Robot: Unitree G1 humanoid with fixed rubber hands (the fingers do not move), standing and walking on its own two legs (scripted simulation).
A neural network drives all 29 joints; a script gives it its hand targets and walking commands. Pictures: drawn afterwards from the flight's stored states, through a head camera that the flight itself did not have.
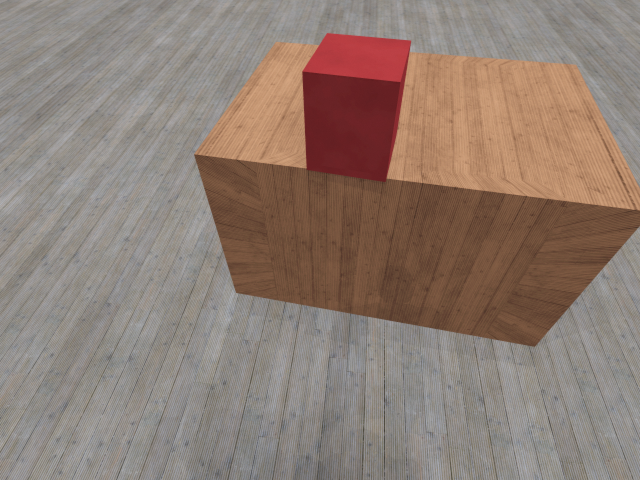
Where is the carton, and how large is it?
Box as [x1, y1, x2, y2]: [302, 33, 410, 181]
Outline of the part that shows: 327,33 302,71 307,169 385,181 396,134 410,40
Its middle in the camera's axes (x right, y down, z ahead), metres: +0.09 -0.32 +0.93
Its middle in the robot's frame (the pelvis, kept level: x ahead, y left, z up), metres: +0.91 -0.08 +0.00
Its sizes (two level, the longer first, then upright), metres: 0.210 0.200 0.250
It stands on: a pedestal, 0.65 m high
